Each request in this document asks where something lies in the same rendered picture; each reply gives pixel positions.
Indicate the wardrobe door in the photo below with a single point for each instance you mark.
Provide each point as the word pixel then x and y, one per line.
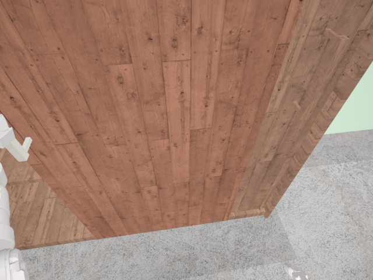
pixel 282 132
pixel 143 114

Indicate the handle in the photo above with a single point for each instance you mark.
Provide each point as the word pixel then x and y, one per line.
pixel 323 75
pixel 18 151

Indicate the left robot forearm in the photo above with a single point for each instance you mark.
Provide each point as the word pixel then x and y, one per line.
pixel 7 238

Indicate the left robot upper arm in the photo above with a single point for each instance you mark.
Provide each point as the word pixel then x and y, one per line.
pixel 12 266

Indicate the robot right hand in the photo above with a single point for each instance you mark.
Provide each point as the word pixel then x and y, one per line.
pixel 294 272

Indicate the robot left hand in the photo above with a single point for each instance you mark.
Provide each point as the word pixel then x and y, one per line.
pixel 6 133

